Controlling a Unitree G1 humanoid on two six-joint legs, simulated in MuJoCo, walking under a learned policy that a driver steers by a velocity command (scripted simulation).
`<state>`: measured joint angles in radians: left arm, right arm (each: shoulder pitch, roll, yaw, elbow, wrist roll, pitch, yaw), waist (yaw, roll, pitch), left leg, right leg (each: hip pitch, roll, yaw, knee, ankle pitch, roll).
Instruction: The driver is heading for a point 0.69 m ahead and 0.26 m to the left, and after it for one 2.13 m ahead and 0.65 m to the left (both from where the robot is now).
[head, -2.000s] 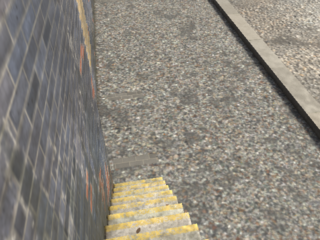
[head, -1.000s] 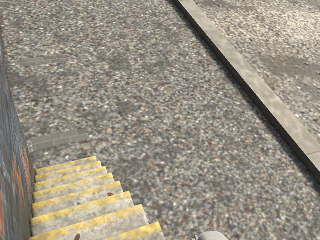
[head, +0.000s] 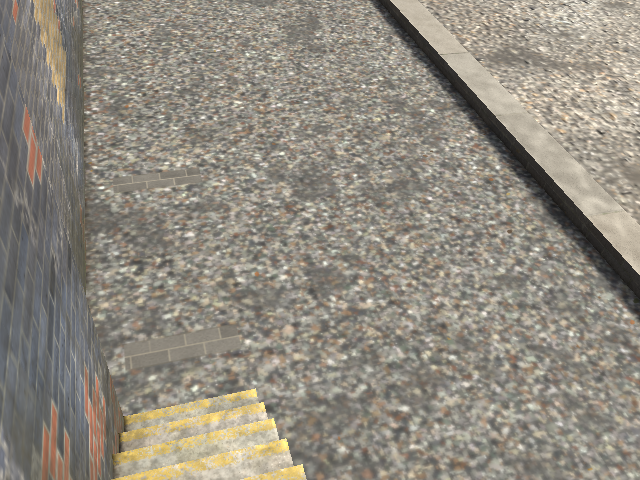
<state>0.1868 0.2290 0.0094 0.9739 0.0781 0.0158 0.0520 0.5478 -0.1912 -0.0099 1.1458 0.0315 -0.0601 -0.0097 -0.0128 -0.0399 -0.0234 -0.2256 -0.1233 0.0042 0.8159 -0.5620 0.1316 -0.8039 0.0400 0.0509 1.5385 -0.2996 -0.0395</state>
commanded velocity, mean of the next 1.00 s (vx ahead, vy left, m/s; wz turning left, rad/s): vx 0.31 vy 0.00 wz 0.00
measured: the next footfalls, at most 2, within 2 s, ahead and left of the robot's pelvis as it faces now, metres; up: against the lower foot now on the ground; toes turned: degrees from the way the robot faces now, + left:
right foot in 0.14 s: +0.18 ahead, -0.13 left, -0.01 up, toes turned +2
left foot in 0.42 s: +0.04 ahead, +0.09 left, +0.01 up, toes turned -7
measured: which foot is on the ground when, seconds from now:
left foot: down 0.00-0.34, up 0.36-0.40, down 0.42-0.56, up 0.58-0.90, down 0.92-1.00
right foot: up 0.00-0.12, down 0.14-0.38, up 0.40-0.54, down 0.56-0.92, up 0.94-1.00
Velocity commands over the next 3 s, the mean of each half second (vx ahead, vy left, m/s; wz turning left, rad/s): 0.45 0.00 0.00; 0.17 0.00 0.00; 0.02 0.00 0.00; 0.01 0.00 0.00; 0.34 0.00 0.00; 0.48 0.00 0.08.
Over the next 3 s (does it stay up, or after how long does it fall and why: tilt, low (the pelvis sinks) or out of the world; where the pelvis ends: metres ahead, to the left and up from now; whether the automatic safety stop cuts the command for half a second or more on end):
stays up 0.48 0.12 -0.47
